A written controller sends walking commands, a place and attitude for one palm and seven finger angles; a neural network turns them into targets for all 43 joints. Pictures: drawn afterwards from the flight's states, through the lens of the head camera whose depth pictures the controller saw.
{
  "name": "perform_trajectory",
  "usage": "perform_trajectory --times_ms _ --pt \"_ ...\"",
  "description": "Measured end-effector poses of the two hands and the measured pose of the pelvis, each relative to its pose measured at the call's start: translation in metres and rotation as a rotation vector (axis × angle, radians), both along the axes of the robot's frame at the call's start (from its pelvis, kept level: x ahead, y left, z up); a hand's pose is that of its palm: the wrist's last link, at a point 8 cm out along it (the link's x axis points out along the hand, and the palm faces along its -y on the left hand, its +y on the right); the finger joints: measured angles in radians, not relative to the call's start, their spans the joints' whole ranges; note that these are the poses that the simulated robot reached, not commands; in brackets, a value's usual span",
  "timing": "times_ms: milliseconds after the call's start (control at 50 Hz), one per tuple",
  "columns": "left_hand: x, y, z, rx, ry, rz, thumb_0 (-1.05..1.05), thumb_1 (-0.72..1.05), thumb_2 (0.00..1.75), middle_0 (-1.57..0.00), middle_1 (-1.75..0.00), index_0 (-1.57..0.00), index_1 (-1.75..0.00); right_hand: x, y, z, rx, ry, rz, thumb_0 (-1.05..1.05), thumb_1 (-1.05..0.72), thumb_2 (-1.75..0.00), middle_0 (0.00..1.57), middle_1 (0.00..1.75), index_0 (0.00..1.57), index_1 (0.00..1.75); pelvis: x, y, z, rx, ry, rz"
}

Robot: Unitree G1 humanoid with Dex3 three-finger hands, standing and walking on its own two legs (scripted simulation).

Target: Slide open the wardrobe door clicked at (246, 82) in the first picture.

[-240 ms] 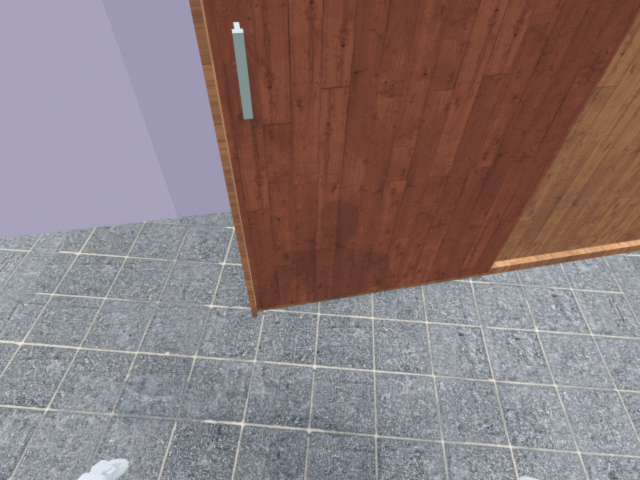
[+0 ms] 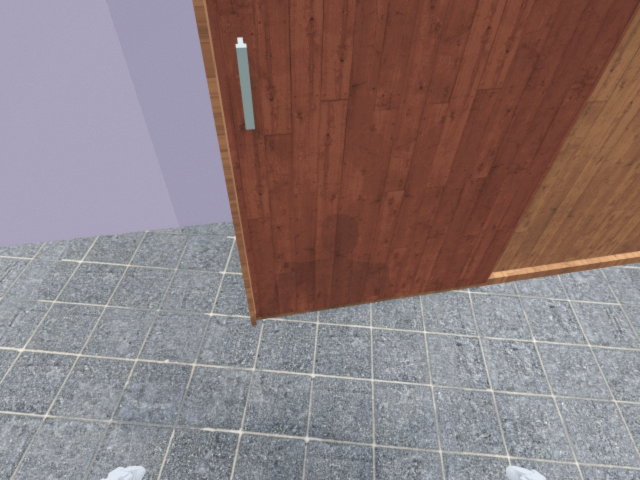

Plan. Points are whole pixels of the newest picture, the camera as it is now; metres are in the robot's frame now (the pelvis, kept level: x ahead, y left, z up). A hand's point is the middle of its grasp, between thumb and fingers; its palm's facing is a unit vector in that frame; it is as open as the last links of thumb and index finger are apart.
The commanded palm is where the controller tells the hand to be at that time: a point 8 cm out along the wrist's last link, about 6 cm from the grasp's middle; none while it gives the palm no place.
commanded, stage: stand and wait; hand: left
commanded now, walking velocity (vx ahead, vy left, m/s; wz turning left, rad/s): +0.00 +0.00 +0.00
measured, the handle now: (245, 84) +0.76 +0.20 +0.14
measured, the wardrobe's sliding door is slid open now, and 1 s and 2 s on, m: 0.00 0.00 0.00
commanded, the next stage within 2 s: look at it before walking up in 0.58 s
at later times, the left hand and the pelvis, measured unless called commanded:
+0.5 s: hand out of the picture +0.05 +0.23 -0.15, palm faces -0.03 -0.94 -0.34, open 7.4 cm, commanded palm none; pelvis -0.02 -0.01 +0.00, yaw +0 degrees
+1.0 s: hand out of the picture +0.06 +0.22 -0.15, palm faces -0.03 -0.94 -0.33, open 7.4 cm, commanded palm none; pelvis -0.02 -0.02 +0.01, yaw +0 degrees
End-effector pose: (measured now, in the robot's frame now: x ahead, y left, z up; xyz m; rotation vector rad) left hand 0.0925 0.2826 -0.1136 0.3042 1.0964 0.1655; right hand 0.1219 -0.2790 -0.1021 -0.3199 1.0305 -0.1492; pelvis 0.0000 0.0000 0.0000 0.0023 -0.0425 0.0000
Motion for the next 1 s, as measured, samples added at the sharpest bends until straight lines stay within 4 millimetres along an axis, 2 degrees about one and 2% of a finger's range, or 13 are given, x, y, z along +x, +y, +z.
perform_trajectory --times_ms 280,440,640,1000 --pt "-0.043 -0.003 -0.004 0.009 0.105 0.028 0.01 0.91 0.90 -0.20 -0.30 -0.20 -0.30 -0.056 -0.020 -0.010 -0.013 0.141 -0.051 0.01 -0.90 -0.90 0.21 0.30 0.20 0.30 -0.014 -0.009 0.003 0.000 -0.004 0.001" --pt "-0.052 -0.003 -0.002 0.021 0.127 0.033 0.01 0.91 0.90 -0.20 -0.30 -0.20 -0.30 -0.079 -0.027 -0.014 -0.010 0.189 -0.074 0.01 -0.90 -0.90 0.20 0.30 0.20 0.30 -0.018 -0.013 0.005 0.000 -0.006 -0.001" --pt "-0.046 -0.008 0.001 0.021 0.102 0.026 0.00 0.91 0.90 -0.20 -0.30 -0.20 -0.30 -0.083 -0.029 -0.015 -0.002 0.188 -0.077 0.01 -0.90 -0.90 0.20 0.30 0.20 0.30 -0.022 -0.017 0.005 0.001 -0.005 -0.001" --pt "-0.039 -0.013 -0.001 0.014 0.114 0.024 0.00 0.91 0.90 -0.20 -0.30 -0.20 -0.30 -0.071 -0.032 -0.012 -0.008 0.188 -0.071 0.01 -0.90 -0.90 0.20 0.30 0.20 0.30 -0.015 -0.020 0.006 0.000 0.007 -0.002"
